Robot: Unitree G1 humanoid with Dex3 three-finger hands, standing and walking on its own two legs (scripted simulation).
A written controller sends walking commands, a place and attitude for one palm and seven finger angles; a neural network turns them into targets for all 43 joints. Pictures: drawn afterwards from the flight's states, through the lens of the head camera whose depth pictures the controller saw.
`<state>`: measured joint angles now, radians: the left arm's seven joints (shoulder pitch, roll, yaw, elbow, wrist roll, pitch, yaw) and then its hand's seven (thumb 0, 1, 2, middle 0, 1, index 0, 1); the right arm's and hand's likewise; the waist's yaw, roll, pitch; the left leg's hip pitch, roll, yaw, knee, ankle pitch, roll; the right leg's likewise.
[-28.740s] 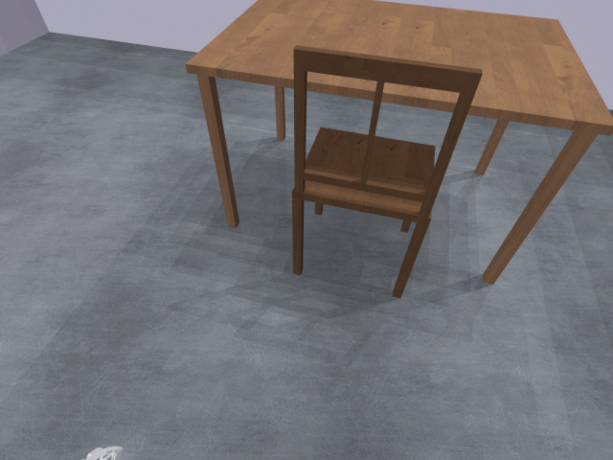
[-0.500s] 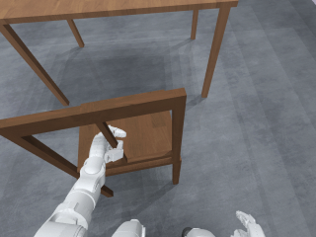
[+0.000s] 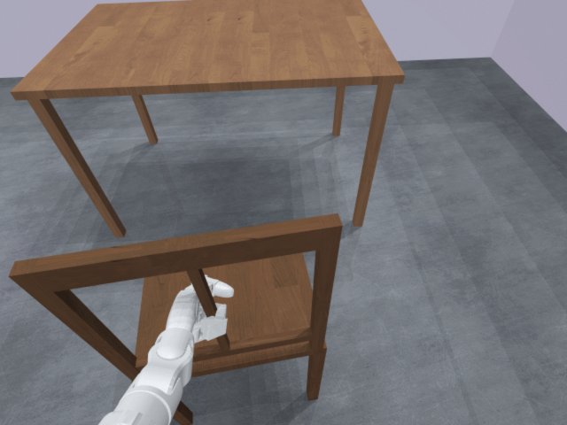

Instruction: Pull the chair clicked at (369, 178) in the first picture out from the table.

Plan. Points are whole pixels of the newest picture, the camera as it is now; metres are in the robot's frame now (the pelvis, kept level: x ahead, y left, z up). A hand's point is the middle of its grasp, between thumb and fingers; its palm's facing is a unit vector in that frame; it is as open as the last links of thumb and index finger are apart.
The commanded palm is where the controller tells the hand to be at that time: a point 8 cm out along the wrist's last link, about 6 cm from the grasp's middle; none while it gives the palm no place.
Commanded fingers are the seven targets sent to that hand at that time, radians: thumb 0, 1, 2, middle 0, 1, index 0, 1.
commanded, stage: stop walking, hand still on the chair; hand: left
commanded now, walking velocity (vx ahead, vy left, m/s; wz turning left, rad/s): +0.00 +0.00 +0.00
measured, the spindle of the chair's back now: (212, 313) +0.32 +0.14 -0.08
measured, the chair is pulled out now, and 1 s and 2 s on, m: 0.58 0.58 0.58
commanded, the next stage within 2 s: open the thumb and straighten the fingers in 0.46 s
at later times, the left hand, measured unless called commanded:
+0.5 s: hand (221, 321) +0.29 +0.12 -0.05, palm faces -0.04 -0.98 -0.18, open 5.1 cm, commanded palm +0.28 +0.17 -0.04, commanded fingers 0.00 0.90 0.90 -0.50 -1.45 -0.50 -1.45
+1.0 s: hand (212, 312) +0.31 +0.13 -0.06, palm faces -0.05 -0.99 -0.16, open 13.1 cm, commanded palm +0.28 +0.18 -0.03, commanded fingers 0.00 -0.55 0.20 -0.17 -0.51 -0.17 -0.51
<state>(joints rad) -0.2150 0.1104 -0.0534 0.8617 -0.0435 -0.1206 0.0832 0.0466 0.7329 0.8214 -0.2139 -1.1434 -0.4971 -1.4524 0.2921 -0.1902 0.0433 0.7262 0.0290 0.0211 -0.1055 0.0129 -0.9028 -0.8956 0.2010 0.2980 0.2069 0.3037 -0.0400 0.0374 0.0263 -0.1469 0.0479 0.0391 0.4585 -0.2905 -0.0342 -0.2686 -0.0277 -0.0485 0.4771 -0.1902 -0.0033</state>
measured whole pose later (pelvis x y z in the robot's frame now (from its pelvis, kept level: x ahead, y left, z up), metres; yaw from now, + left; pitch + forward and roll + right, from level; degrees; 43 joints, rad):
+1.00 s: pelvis +0.02 +0.02 -0.02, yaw +1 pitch +8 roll +0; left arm -0.08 0.13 -0.05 0.48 -0.04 0.04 0.04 0.00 -0.37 0.28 -0.34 -1.08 -0.38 -1.12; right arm 0.26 -0.26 0.00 0.62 0.04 -0.08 -0.04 0.01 -0.90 -0.90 0.20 0.30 0.20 0.30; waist -0.05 0.04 -0.06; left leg -0.39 0.02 0.03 0.65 -0.39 -0.01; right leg -0.50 -0.06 -0.05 0.66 -0.28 0.02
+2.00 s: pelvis +0.01 +0.01 -0.04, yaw +4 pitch +8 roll +0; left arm 0.40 0.17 -0.12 -0.07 -0.01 0.18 0.02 -0.01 -0.54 0.20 0.00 0.00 -0.01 0.00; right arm 0.25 -0.23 0.04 0.49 0.03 -0.15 -0.08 0.02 -0.90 -0.90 0.20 0.30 0.21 0.30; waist -0.03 0.04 -0.10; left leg -0.51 0.02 -0.02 0.85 -0.48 -0.02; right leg -0.59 -0.08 -0.09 0.84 -0.38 0.02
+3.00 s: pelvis +0.02 +0.01 -0.02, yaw +4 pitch +2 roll -1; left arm 0.66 0.28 0.11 -0.42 -0.04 -0.02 0.12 -0.01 -0.26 0.33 -0.04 -0.06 -0.06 -0.07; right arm 0.24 -0.21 0.01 0.56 0.04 -0.16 -0.13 0.02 -0.90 -0.90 0.20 0.30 0.20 0.30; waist 0.03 0.07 -0.06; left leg -0.31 0.03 -0.03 0.73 -0.45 -0.02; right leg -0.38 -0.06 -0.10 0.71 -0.35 0.01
